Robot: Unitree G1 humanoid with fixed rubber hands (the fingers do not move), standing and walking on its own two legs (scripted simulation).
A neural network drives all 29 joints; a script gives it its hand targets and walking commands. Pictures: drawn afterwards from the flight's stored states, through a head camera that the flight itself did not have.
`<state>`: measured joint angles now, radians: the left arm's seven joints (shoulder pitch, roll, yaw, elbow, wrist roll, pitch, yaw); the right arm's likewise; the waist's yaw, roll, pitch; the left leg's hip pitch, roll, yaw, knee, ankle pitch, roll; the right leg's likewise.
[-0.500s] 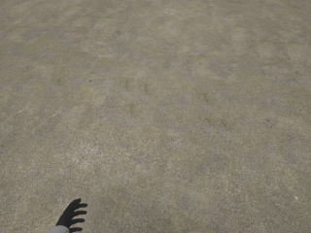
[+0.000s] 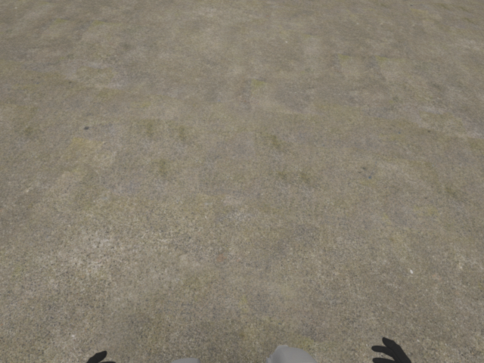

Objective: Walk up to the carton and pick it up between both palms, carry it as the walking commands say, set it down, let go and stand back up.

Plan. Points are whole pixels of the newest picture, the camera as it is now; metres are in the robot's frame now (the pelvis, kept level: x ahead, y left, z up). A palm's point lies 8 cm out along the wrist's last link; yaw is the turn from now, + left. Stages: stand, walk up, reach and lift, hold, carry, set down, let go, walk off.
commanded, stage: walk up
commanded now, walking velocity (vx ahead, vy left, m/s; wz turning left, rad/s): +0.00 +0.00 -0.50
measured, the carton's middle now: out of the picture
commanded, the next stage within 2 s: none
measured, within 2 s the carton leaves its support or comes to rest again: neither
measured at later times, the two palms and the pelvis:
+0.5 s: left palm out of the picture +0.12 +0.20 -0.10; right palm out of the picture -0.03 -0.31 -0.13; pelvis -0.03 -0.03 +0.01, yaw -17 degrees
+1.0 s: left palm (159, 317) +0.20 +0.16 -0.12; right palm out of the picture -0.15 -0.22 -0.12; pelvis -0.04 +0.01 +0.01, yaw -33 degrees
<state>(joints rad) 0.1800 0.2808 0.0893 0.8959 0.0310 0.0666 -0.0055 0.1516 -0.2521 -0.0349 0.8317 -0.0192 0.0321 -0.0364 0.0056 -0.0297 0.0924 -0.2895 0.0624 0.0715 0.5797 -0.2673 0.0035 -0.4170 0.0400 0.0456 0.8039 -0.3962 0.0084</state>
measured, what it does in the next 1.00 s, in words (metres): steps on the spot, turning right: right foot, then left foot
